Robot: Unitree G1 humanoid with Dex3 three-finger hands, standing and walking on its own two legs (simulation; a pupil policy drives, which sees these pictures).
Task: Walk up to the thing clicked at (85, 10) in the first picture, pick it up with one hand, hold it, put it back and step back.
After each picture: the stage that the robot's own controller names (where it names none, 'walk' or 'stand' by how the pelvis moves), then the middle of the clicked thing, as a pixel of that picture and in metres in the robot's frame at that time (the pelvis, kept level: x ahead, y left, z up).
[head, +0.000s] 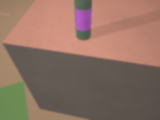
stand; (83, 12) +0.61 +0.02 +0.12
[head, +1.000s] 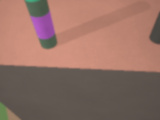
stand; (41, 18) +0.52 +0.19 +0.14
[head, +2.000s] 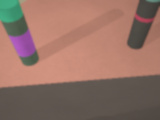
stand; (20, 36) +0.46 +0.24 +0.12
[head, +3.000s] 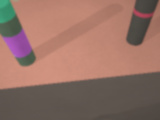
stand; (15, 36) +0.45 +0.26 +0.12
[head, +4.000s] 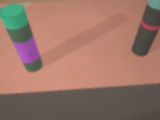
stand; (24, 42) +0.44 +0.23 +0.11
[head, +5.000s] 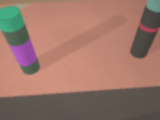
stand; (21, 45) +0.43 +0.24 +0.11
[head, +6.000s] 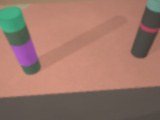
stand; (22, 45) +0.43 +0.23 +0.11
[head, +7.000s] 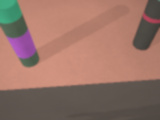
rise first; (19, 37) +0.44 +0.24 +0.12
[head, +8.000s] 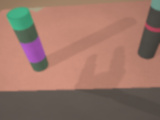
rise first; (31, 43) +0.44 +0.25 +0.12
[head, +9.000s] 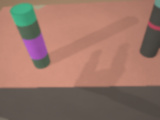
go down; (33, 40) +0.45 +0.24 +0.12
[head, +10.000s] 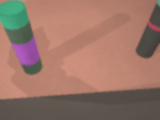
go down; (24, 43) +0.42 +0.21 +0.13
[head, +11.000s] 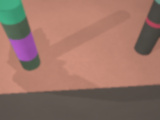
close in; (21, 39) +0.43 +0.22 +0.13
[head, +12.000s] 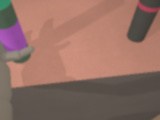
close; (8, 29) +0.44 +0.23 +0.16
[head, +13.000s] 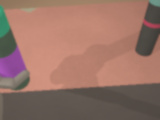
lift; (5, 55) +0.30 +0.23 +0.22
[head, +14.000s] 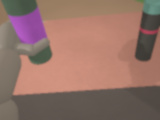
lift; (26, 20) +0.33 +0.16 +0.32
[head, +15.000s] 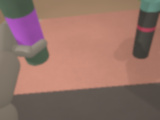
hold; (23, 21) +0.33 +0.16 +0.31
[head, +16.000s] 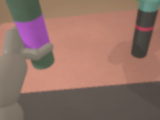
crouch; (31, 26) +0.34 +0.15 +0.29
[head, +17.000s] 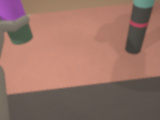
crouch; (6, 0) +0.43 +0.21 +0.32
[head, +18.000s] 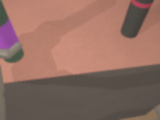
lower; out of the picture +0.45 +0.24 +0.16
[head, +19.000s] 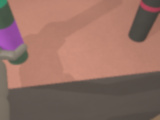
lower; (5, 29) +0.44 +0.24 +0.16
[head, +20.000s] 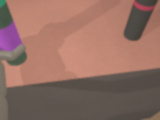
lower; (3, 30) +0.44 +0.24 +0.16
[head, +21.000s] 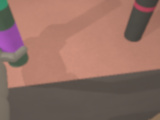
lower; (5, 32) +0.44 +0.23 +0.16
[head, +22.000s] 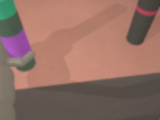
loosen; (13, 37) +0.42 +0.22 +0.16
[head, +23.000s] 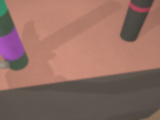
withdraw; (5, 36) +0.42 +0.22 +0.16
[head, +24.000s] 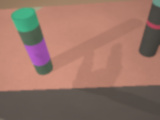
sink last; (35, 45) +0.42 +0.22 +0.13
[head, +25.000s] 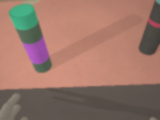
stand; (34, 43) +0.42 +0.21 +0.12
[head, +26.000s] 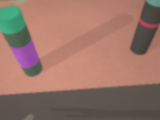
stand; (22, 46) +0.41 +0.23 +0.12
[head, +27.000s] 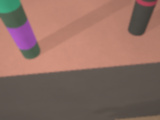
walk; (19, 28) +0.46 +0.23 +0.14
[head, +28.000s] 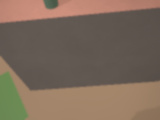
walk; out of the picture +0.76 +0.21 +0.13
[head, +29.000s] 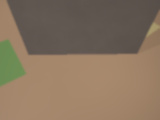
stand; out of the picture +1.16 +0.19 +0.14
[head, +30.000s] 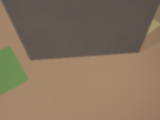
stand; out of the picture +1.15 +0.21 +0.14
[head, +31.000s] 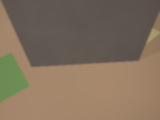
stand; out of the picture +1.14 +0.20 +0.11
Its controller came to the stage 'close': yes
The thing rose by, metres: 0.20
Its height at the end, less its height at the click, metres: +0.00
